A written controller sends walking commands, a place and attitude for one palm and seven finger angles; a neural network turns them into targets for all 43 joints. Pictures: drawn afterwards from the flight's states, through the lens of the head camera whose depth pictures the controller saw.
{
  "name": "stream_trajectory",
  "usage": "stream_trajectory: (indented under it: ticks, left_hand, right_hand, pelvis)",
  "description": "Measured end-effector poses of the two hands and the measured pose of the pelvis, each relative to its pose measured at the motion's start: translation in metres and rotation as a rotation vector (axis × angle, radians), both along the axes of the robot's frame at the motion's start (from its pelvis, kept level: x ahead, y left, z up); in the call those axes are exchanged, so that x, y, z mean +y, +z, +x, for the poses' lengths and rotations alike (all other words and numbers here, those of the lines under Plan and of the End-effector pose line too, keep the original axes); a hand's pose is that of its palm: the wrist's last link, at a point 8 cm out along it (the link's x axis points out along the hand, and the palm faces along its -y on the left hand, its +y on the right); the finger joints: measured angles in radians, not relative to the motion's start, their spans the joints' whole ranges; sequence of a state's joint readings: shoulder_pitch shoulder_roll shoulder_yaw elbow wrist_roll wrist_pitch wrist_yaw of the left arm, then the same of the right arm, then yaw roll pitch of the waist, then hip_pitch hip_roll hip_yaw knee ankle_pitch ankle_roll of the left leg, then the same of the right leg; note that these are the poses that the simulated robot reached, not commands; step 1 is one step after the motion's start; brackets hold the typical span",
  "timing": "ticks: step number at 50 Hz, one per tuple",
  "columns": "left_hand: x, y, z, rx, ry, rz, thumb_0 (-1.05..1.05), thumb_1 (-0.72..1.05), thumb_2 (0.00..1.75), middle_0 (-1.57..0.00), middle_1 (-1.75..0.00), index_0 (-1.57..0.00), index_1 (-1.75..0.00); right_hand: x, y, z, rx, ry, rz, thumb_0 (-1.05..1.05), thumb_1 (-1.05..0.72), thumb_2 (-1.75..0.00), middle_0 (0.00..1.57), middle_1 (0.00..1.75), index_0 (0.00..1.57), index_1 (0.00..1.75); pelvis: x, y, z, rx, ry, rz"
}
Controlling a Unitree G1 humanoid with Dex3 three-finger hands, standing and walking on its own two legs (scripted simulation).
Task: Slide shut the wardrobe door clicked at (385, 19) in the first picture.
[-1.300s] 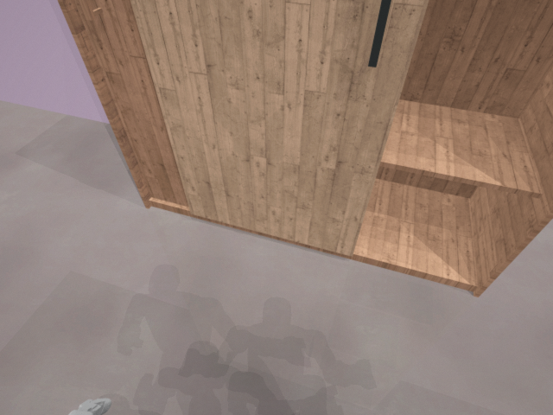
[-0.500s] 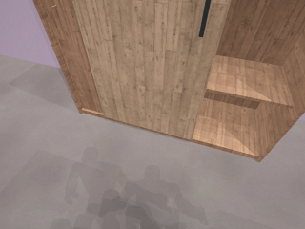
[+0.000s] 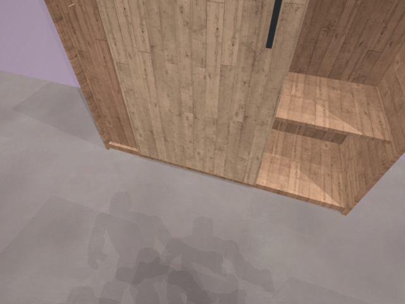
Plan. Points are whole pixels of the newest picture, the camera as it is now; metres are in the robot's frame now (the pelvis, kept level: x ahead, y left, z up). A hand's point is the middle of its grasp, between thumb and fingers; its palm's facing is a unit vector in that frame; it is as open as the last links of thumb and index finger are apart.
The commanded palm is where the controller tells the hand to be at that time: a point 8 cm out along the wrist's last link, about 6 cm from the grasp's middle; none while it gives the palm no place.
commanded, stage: look at it before walking up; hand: left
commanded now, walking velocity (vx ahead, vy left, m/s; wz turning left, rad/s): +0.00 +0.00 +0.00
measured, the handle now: (279, 0) +0.88 -0.17 +0.24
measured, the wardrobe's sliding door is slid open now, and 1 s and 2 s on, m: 0.50 0.50 0.50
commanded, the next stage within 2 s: walk to a spot facing it in 0.14 s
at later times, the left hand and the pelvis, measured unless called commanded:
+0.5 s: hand out of the picture +0.07 +0.22 -0.17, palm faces -0.08 -0.95 -0.30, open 7.4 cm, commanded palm none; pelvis +0.00 +0.00 -0.01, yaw -6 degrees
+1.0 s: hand out of the picture +0.12 +0.21 -0.17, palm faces -0.29 -0.94 -0.20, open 7.4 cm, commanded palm none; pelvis -0.02 +0.03 +0.00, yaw -21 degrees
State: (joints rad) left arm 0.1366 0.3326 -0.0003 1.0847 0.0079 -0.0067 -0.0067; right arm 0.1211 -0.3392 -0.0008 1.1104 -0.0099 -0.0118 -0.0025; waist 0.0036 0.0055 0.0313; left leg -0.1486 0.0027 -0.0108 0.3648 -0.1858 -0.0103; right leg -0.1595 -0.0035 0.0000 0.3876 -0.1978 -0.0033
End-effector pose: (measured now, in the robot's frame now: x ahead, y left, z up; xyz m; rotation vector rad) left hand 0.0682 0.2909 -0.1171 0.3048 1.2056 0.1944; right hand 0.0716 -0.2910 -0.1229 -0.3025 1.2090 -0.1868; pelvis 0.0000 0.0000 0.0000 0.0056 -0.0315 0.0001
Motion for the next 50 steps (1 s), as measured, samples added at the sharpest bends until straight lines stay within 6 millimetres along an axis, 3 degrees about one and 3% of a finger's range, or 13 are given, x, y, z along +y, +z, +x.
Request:
stream_trajectory:
  ticks: [13, 20, 32, 35, 43, 50]
  left_hand:
    - [0.000, 0.002, 0.003, -0.005, 0.003, 0.007, 0.00, 0.90, 0.90, -0.20, -0.30, -0.20, -0.30]
    - [-0.006, -0.004, 0.002, 0.025, -0.007, 0.004, 0.00, 0.90, 0.90, -0.20, -0.30, -0.20, -0.30]
    - [-0.054, -0.032, 0.002, 0.066, -0.107, -0.084, 0.00, 0.90, 0.90, -0.20, -0.30, -0.20, -0.30]
    - [-0.061, -0.034, 0.004, 0.050, -0.116, -0.103, 0.00, 0.90, 0.90, -0.20, -0.30, -0.20, -0.30]
    - [-0.043, -0.039, 0.016, 0.057, -0.184, -0.135, 0.00, 0.90, 0.90, -0.20, -0.30, -0.20, -0.30]
    - [-0.035, -0.019, 0.063, 0.017, -0.287, -0.135, 0.01, 0.91, 0.90, -0.20, -0.30, -0.20, -0.30]
  right_hand:
    - [-0.002, 0.001, 0.008, -0.009, 0.007, -0.002, 0.01, -0.90, -0.90, 0.20, 0.29, 0.21, 0.30]
    - [0.001, -0.003, 0.003, -0.026, -0.034, 0.003, 0.01, -0.90, -0.90, 0.20, 0.29, 0.21, 0.30]
    - [0.022, -0.035, -0.058, 0.013, -0.200, 0.087, 0.01, -0.90, -0.90, 0.20, 0.29, 0.21, 0.30]
    - [0.024, -0.036, -0.071, 0.036, -0.227, 0.082, 0.01, -0.91, -0.90, 0.20, 0.29, 0.21, 0.30]
    - [0.044, -0.013, -0.091, -0.061, -0.302, 0.029, 0.01, -0.91, -0.90, 0.20, 0.29, 0.20, 0.30]
    - [0.063, 0.003, -0.139, -0.022, -0.413, 0.023, 0.01, -0.90, -0.90, 0.20, 0.29, 0.21, 0.30]
  pelvis:
    - [-0.002, 0.001, 0.003, -0.002, 0.001, 0.000]
    - [-0.003, -0.003, 0.001, 0.007, -0.048, 0.002]
    - [-0.008, -0.022, -0.014, 0.030, -0.150, 0.014]
    - [-0.004, -0.022, -0.020, 0.036, -0.166, 0.009]
    - [0.023, -0.018, -0.027, 0.047, -0.262, 0.008]
    - [0.027, -0.003, -0.017, 0.042, -0.371, -0.022]
